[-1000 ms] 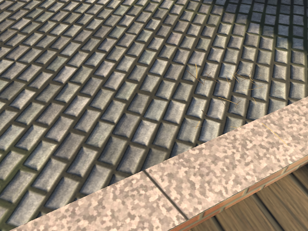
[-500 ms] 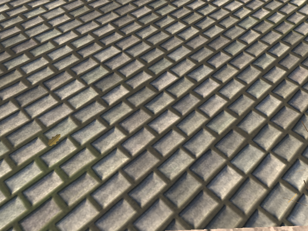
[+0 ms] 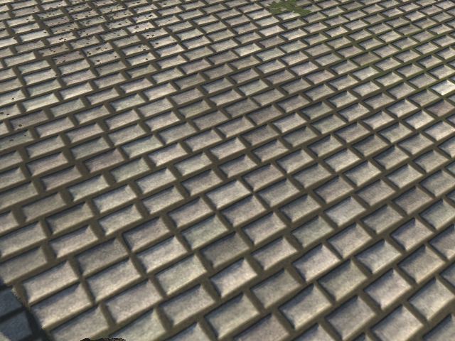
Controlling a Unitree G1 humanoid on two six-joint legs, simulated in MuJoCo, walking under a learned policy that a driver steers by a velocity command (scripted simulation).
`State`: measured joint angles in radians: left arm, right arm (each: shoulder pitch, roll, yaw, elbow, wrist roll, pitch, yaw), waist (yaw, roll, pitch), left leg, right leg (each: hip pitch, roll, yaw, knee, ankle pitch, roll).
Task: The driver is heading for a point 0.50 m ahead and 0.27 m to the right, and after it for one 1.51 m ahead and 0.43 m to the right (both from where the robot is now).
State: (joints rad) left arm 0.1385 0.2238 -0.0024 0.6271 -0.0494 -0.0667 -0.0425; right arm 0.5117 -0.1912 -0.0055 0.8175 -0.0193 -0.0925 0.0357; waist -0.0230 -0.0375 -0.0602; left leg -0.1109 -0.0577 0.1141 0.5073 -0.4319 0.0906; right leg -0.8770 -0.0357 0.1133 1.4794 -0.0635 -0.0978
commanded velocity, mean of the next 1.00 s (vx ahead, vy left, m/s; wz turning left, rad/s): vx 0.69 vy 0.00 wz -0.70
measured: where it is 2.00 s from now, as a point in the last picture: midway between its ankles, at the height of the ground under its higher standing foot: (253, 268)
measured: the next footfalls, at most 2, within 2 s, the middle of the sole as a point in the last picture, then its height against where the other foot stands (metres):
right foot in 0.22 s outside the picture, level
left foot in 0.60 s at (217, 259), level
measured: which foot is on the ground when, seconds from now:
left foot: down 0.00-0.22, up 0.24-0.58, down 0.60-0.98, up 1.00-1.00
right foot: up 0.00-0.20, down 0.22-0.60, up 0.62-0.96, down 0.98-1.00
